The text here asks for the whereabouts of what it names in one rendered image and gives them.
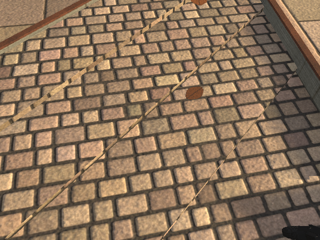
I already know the robot right hand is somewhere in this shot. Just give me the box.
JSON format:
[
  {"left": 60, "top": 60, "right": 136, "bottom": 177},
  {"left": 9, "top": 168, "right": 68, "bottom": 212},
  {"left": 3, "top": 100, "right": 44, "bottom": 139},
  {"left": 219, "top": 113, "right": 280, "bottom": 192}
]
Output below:
[{"left": 282, "top": 224, "right": 320, "bottom": 240}]

